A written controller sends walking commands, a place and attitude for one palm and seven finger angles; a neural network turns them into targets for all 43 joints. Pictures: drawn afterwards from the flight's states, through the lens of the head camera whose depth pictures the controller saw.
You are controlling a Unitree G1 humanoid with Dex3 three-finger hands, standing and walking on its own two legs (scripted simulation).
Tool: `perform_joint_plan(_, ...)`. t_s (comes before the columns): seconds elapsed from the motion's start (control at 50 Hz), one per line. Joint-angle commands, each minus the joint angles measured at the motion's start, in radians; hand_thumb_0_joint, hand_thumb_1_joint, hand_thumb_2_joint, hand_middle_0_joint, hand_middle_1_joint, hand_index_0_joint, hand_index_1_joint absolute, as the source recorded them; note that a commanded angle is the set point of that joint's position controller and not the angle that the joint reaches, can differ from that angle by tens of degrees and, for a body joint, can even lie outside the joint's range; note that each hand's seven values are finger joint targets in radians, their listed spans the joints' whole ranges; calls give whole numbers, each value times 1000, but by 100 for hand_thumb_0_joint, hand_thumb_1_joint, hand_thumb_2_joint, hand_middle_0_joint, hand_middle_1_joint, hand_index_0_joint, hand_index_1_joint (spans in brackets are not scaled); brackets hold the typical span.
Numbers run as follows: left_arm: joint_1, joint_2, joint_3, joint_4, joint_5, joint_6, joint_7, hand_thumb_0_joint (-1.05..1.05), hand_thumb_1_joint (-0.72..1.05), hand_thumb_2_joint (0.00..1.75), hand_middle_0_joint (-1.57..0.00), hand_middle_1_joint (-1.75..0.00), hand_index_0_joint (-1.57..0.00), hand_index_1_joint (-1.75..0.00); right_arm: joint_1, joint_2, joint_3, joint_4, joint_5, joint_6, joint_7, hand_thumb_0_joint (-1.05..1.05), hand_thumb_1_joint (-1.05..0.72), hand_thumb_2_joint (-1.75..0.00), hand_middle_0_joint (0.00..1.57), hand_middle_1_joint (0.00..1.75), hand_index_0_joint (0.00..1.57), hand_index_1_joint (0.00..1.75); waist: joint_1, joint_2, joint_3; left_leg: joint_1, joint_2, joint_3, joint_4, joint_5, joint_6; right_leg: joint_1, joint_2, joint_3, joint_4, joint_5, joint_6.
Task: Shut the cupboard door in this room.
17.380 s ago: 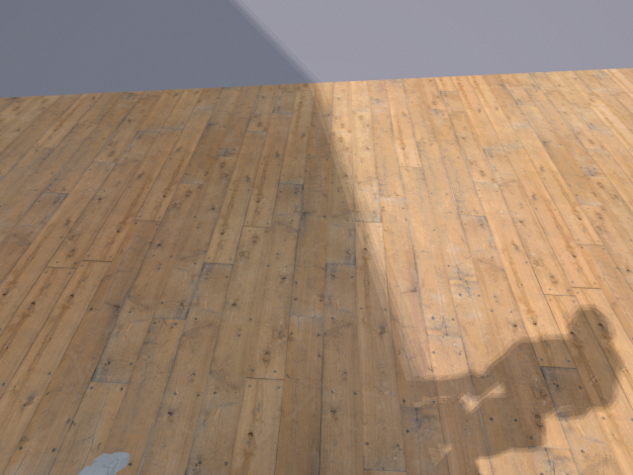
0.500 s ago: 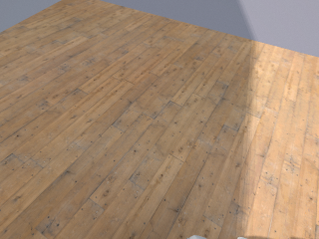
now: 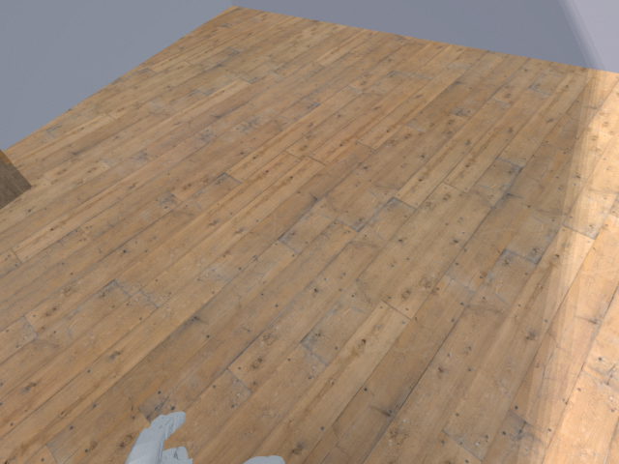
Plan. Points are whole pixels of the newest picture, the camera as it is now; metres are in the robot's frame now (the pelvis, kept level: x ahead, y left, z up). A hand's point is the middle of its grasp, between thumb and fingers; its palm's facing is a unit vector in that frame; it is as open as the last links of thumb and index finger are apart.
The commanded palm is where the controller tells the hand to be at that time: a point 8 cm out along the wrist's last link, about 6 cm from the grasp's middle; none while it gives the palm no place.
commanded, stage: turn or walk to find it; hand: left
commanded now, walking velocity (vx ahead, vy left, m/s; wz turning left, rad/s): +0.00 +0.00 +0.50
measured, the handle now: out of the picture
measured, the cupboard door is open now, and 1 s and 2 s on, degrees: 79 79 79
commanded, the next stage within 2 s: none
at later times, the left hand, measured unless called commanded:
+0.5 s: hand out of the picture -0.08 +0.25 -0.19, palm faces +0.32 -0.91 -0.25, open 7.4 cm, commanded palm none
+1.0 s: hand out of the picture +0.09 +0.25 -0.13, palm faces +0.43 -0.86 -0.26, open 7.4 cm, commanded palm none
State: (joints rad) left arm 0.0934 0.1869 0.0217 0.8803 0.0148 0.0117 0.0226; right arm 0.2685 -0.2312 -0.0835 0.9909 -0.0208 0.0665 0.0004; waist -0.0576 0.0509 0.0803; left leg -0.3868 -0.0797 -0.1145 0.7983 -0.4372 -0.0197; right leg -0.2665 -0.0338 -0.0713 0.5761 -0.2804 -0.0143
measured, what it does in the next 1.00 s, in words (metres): steps on the spot, turning left: left foot, then right foot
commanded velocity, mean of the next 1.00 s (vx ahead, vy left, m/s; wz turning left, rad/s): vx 0.18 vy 0.00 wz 0.50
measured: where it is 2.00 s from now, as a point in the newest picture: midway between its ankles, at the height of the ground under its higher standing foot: (241, 409)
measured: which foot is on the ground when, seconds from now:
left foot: up 0.00-0.42, down 0.44-0.96, up 0.98-1.00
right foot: down 0.00-0.44, up 0.46-0.94, down 0.96-1.00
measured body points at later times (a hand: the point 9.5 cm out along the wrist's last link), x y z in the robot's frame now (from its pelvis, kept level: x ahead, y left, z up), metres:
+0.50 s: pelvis -0.03 +0.03 -0.01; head -0.01 +0.07 +0.44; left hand -0.09 +0.29 -0.17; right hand +0.15 -0.19 -0.13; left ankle -0.07 +0.13 -0.73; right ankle +0.00 -0.10 -0.70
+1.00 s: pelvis +0.06 +0.01 +0.00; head +0.08 +0.00 +0.44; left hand +0.07 +0.30 -0.11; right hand +0.12 -0.22 -0.17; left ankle -0.06 +0.12 -0.72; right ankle +0.15 -0.06 -0.73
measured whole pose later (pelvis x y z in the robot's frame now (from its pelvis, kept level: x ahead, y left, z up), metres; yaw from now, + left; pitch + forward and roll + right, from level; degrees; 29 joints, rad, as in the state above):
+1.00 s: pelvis +0.06 +0.01 +0.00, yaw +30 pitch -1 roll +1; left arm 0.11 0.20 0.04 0.89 0.03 -0.04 -0.03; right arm 0.41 -0.21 -0.06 1.06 -0.02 0.01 0.00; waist -0.06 0.05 0.04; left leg -0.23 -0.04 -0.13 0.71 -0.45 0.00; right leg -0.34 -0.06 -0.10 0.59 -0.23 0.02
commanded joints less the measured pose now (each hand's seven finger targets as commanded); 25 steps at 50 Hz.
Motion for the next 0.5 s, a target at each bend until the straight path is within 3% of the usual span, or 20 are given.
perform_joint_plan(0.0, -15, 194, 60, -77, -5, -10, 20, 0, 90, 90, -20, -30, -20, -30, 12, -95, -39, -69, -5, -6, 13, 0, -90, -90, 20, 30, 20, 30, 23, -189, -22, -162, 83, 16, 418, -5, -16, -6, -338, 259, -348, -50, -91)
perform_joint_plan(0.02, -29, 170, 52, -78, -4, -16, 17, 0, 90, 90, -20, -30, -20, -30, 29, -86, -34, -55, -7, -4, 18, 0, -90, -90, 20, 30, 20, 30, 12, -188, -3, -159, 95, 39, 442, 50, -27, -11, -297, 167, -328, 15, -74)
perform_joint_plan(0.06, 20, 159, 48, -64, -2, -25, 13, 0, 90, 90, -20, -30, -20, -30, 34, -79, -29, -53, -4, -4, 21, 0, -90, -90, 20, 30, 20, 30, 24, -208, -25, -167, 94, 58, 449, 90, -42, 42, -268, 104, -299, 127, -70)
perform_joint_plan(0.18, 133, 187, 61, -24, 7, -22, 13, 0, 90, 90, -20, -30, -20, -30, -56, -79, -20, -73, -1, -1, 21, 0, -90, -90, 20, 30, 20, 30, 73, -226, -41, -161, 125, 96, 312, 47, -64, 127, -313, 71, -280, 179, -100)
perform_joint_plan(0.26, 181, 219, 69, 0, 15, -18, 9, 0, 90, 90, -20, -30, -20, -30, -118, -63, -5, -89, 7, -14, 20, 0, -90, -90, 20, 30, 20, 30, 100, -242, -77, -98, 121, 147, 108, -21, -59, 192, -333, 33, -224, 340, -118)
perform_joint_plan(0.3, 186, 233, 79, 10, 18, -15, 9, 0, 90, 90, -20, -30, -20, -30, -133, -58, 2, -101, 14, -26, 18, 0, -90, -90, 20, 30, 20, 30, 109, -265, -105, -46, 122, 168, -14, -54, -49, 215, -352, 29, -174, 418, -129)
perform_joint_plan(0.34, 180, 248, 82, 15, 16, -9, 6, 0, 90, 90, -20, -30, -20, -30, -99, -61, 5, -96, 16, -34, 14, 0, -90, -90, 20, 30, 20, 30, 89, -265, -131, 38, 107, 203, -141, 15, -39, 197, -350, -9, -114, 450, -105)
perform_joint_plan(0.36, 171, 247, 83, 19, 12, -6, 4, 0, 90, 90, -20, -30, -20, -30, -72, -67, 4, -88, 14, -39, 14, 0, -90, -90, 20, 30, 20, 30, 70, -244, -147, 107, 96, 214, -241, 104, -34, 173, -333, -39, -67, 431, -74)
perform_joint_plan(0.38, 165, 238, 81, 17, 3, -1, 2, 0, 90, 90, -20, -30, -20, -30, -38, -92, -2, -78, 13, -46, 15, 0, -90, -90, 20, 30, 20, 30, 44, -185, -163, 230, 105, 201, -370, 241, -21, 90, -309, -79, 8, 358, -27)
perform_joint_plan(0.4, 170, 195, 74, 2, -5, 7, -1, 0, 90, 90, -20, -30, -20, -30, -1, -165, -18, -75, 9, -56, 14, 0, -90, -90, 20, 30, 20, 30, 20, 19, -185, 379, 235, 19, -455, 370, 25, -83, -227, -118, 185, 142, 33)
perform_joint_plan(0.42, 136, 124, 54, -36, -5, 12, -7, 0, 90, 90, -20, -30, -20, -30, 36, -264, -43, -76, 4, -57, 6, 0, -90, -90, 20, 30, 20, 30, -6, 289, -154, 433, 470, -262, -474, 716, 135, -329, -109, -114, 377, -362, 102)
perform_joint_plan(0.44, 74, 145, 49, -49, 3, 23, -2, 0, 90, 90, -20, -30, -20, -30, 75, -278, -44, -54, 4, -47, 3, 0, -90, -90, 20, 30, 20, 30, -29, 190, -152, 372, 512, -232, -455, 754, 203, -308, -108, -28, 481, -376, 87)
perform_joint_plan(0.48, 40, 142, 58, -23, 2, 29, -6, 0, 90, 90, -20, -30, -20, -30, 6, -219, -24, -59, -3, -53, -16, 0, -90, -90, 20, 30, 20, 30, -5, 230, -102, 329, 405, -185, -476, 578, 176, -344, -115, 30, 541, -256, 91)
